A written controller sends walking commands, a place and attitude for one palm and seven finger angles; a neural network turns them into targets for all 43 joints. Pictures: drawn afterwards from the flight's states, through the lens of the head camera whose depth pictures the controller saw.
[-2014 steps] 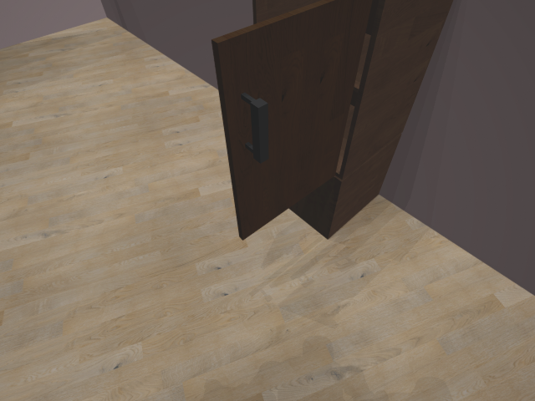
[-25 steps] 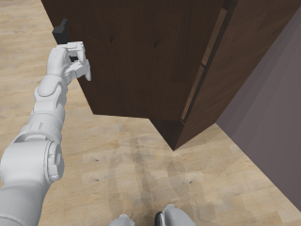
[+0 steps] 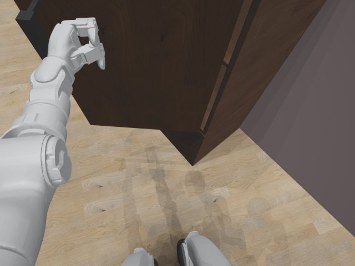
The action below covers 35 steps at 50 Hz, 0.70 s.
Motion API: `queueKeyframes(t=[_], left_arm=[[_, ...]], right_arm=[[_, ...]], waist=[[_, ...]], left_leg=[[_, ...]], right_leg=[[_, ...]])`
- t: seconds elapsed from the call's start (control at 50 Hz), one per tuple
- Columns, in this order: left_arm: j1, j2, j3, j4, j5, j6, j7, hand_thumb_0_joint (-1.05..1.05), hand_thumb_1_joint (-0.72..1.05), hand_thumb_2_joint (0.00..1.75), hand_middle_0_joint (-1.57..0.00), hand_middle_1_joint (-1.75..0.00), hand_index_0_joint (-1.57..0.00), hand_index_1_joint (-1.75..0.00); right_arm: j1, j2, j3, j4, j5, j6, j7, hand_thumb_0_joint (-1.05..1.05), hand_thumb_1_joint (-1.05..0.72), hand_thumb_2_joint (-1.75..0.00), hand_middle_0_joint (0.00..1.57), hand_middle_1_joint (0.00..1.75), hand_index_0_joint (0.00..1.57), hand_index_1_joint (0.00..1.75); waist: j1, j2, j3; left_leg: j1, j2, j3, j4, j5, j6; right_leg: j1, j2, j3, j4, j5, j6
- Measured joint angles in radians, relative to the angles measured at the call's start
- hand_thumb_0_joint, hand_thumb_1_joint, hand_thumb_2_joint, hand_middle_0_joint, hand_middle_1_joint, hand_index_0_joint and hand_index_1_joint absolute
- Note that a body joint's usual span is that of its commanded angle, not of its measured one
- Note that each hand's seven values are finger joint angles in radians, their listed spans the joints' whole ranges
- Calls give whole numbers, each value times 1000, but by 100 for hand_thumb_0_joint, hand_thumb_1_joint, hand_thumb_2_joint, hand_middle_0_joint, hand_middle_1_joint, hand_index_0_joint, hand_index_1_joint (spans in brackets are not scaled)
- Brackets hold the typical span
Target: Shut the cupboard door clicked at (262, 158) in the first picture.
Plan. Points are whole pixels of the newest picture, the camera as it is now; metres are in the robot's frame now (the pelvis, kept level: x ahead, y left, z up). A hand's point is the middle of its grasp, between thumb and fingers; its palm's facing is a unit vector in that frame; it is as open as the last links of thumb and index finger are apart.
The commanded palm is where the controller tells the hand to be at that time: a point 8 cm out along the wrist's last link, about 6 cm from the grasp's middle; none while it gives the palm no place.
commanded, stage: push the door shut along its arc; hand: left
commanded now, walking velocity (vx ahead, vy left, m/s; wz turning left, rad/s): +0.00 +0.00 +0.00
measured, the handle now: (48, 41) +0.59 +0.19 +0.12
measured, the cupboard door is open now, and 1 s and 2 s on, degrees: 47 35 35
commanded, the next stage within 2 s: pull the fist back off the door in 0.46 s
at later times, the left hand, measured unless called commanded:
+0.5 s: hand (101, 37) +0.58 +0.08 +0.12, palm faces -0.34 -0.94 +0.01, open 3.2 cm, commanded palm +0.60 +0.10 +0.12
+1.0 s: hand (112, 41) +0.58 +0.06 +0.12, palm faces +0.13 -0.99 +0.00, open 3.1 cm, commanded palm +0.53 +0.10 +0.12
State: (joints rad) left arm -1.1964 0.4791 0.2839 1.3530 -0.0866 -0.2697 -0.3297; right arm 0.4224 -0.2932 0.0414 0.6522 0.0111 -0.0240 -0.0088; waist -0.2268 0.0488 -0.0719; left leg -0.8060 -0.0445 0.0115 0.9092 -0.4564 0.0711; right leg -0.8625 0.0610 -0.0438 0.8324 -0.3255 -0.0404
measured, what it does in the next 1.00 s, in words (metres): stands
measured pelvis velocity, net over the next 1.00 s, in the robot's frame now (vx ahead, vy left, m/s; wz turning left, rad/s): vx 0.02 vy -0.01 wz -0.02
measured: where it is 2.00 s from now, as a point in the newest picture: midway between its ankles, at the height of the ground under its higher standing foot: outside the picture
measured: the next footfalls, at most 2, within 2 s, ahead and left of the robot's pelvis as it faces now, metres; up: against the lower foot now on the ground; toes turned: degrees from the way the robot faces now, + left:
none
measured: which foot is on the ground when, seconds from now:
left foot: down 0.00-1.00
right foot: down 0.00-1.00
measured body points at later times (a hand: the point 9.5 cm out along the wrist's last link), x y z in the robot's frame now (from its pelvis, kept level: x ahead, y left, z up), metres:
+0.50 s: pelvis +0.00 +0.00 -0.01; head +0.17 +0.01 +0.41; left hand +0.59 +0.14 +0.13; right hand -0.05 -0.28 -0.11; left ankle -0.02 +0.07 -0.69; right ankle +0.03 -0.10 -0.69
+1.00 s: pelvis +0.02 -0.01 +0.00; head +0.14 -0.02 +0.44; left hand +0.56 +0.12 +0.12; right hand -0.04 -0.24 -0.11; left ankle -0.02 +0.07 -0.69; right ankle +0.03 -0.10 -0.69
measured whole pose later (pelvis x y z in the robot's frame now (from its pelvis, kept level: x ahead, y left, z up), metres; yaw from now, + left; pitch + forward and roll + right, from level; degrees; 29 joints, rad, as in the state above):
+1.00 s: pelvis +0.02 -0.01 +0.00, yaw -1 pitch +22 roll -2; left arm -1.12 0.31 0.37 1.26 0.03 -0.30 0.18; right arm 0.51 -0.23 0.02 0.64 -0.06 0.02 0.10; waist -0.22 0.07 -0.12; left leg -0.79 -0.02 0.01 0.88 -0.47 0.05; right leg -0.85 0.09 -0.03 0.80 -0.33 -0.06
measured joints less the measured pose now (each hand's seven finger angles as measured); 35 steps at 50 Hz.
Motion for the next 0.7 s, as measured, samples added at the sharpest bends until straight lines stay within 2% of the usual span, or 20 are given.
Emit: queueKeyframes(t=[0.12, 0.26, 0.4, 0.58, 0.6, 0.62, 0.66, 0.7], left_arm=[[-9, 53, 35, -18, 29, -10, -28, 2, 85, 89, -130, -150, -131, -150], [-62, 81, -15, 11, 17, 21, -64, 1, 82, 88, -130, -150, -131, -150], [-158, 97, -70, 65, 12, 53, -69, 2, 85, 89, -130, -150, -133, -150], [-244, 100, -100, 83, 24, 64, -63, 4, 94, 96, -130, -150, -131, -150], [-249, 87, -63, 85, 23, 73, -35, 4, 93, 96, -130, -150, -131, -150], [-252, 68, -27, 87, 19, 81, 23, 5, 92, 95, -130, -150, -131, -150], [-244, 25, 24, 74, 11, 90, 166, 4, 88, 94, -130, -150, -131, -150], [-215, -22, 65, 38, 21, 81, 307, 4, 87, 92, -130, -150, -130, -150]], right_arm=[[15, 2, 0, -20, -5, 7, -5, 0, -91, -90, 20, 29, 21, 30], [24, 2, 0, 6, -4, 14, -14, 0, -91, -90, 21, 29, 21, 30], [14, -2, 1, 32, -17, -6, -21, 0, -91, -90, 21, 30, 21, 30], [5, -2, -1, 55, -31, -25, -20, 0, -91, -90, 21, 29, 21, 30], [11, -2, -4, 51, -35, -24, -16, 0, -91, -90, 20, 29, 21, 30], [21, -2, -5, 43, -41, -23, -7, 0, -91, -90, 20, 29, 21, 30], [39, 2, -7, 28, -55, -20, 19, 0, -91, -90, 20, 29, 20, 30], [56, 12, -9, 12, -76, -15, 50, 0, -91, -90, 20, 29, 20, 30]], waist=[[-18, -1, 6], [-20, 1, 9], [-39, 0, 12], [-62, 1, 7], [-60, 7, 1], [-57, 14, -5], [-51, 22, -18], [-44, 26, -30]], left_leg=[[-27, 11, 6, 12, -9, -3], [-46, 13, -12, 24, -15, -7], [-89, 8, -35, 49, -18, -10], [-155, 5, -43, 96, -35, -10], [-164, 6, -45, 101, -37, -10], [-172, 7, -46, 104, -39, -11], [-181, 8, -45, 104, -40, -13], [-179, 10, -39, 98, -41, -14]], right_leg=[[-28, 12, 5, 6, -1, -4], [-38, 12, -12, 6, -6, -7], [-69, 6, -36, 19, -12, -10], [-132, 2, -48, 62, -29, -11], [-139, 4, -49, 64, -30, -11], [-146, 5, -51, 64, -30, -10], [-155, 5, -50, 64, -31, -9], [-157, 7, -43, 62, -31, -8]])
